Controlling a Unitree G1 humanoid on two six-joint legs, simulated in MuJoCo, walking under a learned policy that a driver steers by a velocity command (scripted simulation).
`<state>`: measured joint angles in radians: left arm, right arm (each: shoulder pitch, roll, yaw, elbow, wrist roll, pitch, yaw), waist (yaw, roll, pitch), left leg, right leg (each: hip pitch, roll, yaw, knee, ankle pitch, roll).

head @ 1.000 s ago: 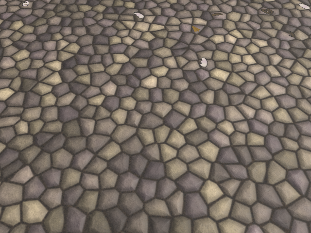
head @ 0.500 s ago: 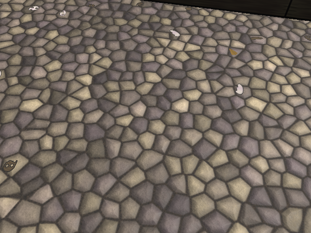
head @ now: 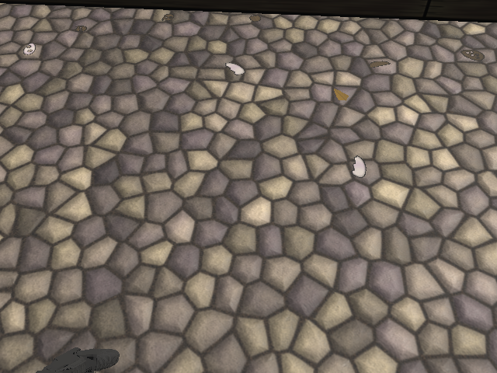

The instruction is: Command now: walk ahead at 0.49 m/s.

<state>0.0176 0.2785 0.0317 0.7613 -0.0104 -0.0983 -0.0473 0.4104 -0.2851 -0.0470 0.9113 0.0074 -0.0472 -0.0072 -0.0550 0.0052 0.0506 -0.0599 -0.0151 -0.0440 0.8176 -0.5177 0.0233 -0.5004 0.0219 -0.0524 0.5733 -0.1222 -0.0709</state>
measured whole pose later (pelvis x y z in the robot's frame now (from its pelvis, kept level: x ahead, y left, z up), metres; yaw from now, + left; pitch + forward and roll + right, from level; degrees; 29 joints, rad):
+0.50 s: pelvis +0.28 +0.04 +0.01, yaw +0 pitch +2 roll -2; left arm 0.33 0.30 0.04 0.93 0.00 -0.05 0.00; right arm 0.03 -0.26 -0.03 0.74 -0.02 -0.10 0.03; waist 0.07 0.01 0.05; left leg -0.49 0.02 0.02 0.51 -0.04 0.03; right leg -0.08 0.03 0.00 0.65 -0.50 0.00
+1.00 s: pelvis +0.39 +0.03 +0.02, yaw +0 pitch -1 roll +1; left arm 0.20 0.24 0.03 0.96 0.01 -0.01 0.03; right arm 0.15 -0.24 -0.02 0.95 -0.01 -0.01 -0.01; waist 0.00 0.01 0.02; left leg -0.24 -0.01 0.04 0.47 -0.22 0.01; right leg -0.24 -0.04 0.01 0.52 -0.27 0.03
